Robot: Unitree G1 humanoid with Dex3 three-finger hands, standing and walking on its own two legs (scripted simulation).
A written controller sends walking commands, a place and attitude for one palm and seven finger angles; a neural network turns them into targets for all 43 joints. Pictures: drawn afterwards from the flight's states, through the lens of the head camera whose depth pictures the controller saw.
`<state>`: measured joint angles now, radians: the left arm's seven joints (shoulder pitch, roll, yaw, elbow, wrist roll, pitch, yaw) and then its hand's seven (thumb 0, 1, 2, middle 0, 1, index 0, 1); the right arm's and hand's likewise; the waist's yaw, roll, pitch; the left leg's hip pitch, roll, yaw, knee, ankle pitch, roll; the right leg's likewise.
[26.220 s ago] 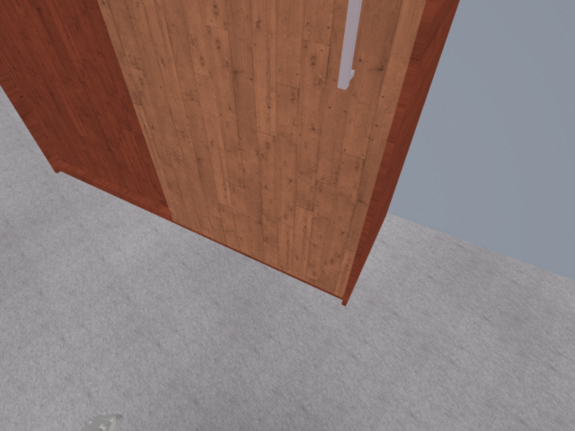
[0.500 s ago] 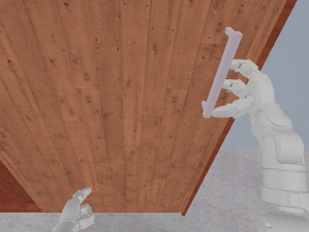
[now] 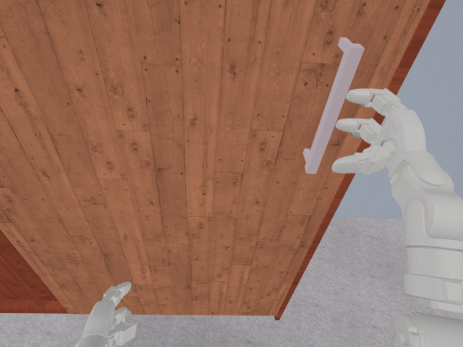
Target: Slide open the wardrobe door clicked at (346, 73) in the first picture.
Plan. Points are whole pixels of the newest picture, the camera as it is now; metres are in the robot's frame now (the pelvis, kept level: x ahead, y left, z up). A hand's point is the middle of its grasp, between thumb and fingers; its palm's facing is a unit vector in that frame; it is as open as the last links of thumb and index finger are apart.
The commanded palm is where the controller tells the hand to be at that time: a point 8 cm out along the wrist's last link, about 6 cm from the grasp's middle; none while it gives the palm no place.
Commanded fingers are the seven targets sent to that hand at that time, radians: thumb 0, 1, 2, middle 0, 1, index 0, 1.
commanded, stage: move the hooked fingers beside the handle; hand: right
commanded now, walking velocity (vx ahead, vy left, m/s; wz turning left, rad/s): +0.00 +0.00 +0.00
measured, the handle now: (325, 112) +0.43 -0.11 +0.25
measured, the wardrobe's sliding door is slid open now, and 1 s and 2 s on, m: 0.00 0.00 0.00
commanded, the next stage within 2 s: feel for the door with the fingertips in 1.58 s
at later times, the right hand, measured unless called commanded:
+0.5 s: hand (364, 137) +0.37 -0.15 +0.25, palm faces -0.05 +1.00 -0.05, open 14.0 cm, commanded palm +0.35 -0.21 +0.25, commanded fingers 0.00 0.50 -0.30 0.30 1.20 0.30 1.20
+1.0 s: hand (365, 136) +0.37 -0.16 +0.25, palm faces -0.05 +1.00 -0.05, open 14.0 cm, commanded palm +0.35 -0.21 +0.25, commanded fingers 0.00 0.50 -0.30 0.30 1.20 0.30 1.20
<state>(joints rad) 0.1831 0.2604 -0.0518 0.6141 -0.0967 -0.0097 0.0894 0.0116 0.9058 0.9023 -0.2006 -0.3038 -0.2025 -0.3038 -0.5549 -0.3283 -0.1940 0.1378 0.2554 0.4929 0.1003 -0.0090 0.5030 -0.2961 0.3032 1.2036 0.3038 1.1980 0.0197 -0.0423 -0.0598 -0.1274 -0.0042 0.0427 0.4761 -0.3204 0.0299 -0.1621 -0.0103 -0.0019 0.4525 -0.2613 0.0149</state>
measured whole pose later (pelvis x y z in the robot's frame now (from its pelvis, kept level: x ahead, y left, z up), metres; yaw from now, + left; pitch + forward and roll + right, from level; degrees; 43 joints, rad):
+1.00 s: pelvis +0.00 -0.01 +0.00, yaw +0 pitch -1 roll -1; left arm 0.19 0.27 -0.05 0.61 -0.10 -0.01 0.09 0.01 0.91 0.90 -0.20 -0.30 -0.20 -0.30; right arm -0.54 -0.35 -0.20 0.11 0.26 0.49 0.14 -0.01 0.50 -0.30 0.30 1.20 0.30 1.20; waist 0.01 -0.05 -0.06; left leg -0.13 0.00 0.04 0.48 -0.33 0.02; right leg -0.17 0.00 0.00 0.46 -0.27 0.01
